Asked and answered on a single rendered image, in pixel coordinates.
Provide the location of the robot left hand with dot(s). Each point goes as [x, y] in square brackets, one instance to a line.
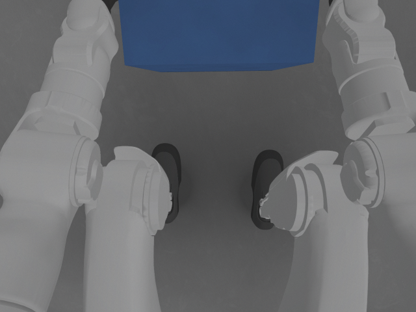
[109, 4]

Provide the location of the right robot foot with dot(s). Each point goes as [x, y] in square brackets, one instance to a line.
[268, 165]

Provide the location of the robot left forearm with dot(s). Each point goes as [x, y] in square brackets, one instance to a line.
[75, 81]

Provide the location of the robot left upper arm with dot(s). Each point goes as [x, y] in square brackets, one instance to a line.
[44, 178]

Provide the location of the robot right forearm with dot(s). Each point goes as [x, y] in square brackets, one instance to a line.
[369, 76]

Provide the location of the robot right upper arm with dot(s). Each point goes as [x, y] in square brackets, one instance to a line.
[379, 172]

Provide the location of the right robot thigh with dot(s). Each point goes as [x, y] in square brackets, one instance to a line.
[330, 265]

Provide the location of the carton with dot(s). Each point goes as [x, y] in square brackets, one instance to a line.
[218, 35]

